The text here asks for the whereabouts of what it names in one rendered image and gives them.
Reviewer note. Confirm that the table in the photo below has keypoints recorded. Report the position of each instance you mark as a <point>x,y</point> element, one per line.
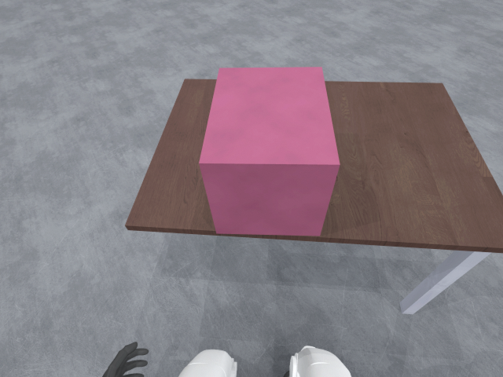
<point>410,176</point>

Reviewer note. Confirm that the left robot hand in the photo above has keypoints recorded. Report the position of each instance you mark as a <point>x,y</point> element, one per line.
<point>120,365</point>

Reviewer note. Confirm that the robot right thigh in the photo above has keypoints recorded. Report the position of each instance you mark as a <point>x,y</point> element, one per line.
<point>314,362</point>

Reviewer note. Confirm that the robot left thigh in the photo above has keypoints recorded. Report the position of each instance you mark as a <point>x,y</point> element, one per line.
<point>211,363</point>

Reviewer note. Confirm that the carton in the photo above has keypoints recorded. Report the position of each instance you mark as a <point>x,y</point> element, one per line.
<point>269,160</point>

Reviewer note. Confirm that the robot thigh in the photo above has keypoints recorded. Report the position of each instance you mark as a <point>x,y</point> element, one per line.
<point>211,363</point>
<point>314,362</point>

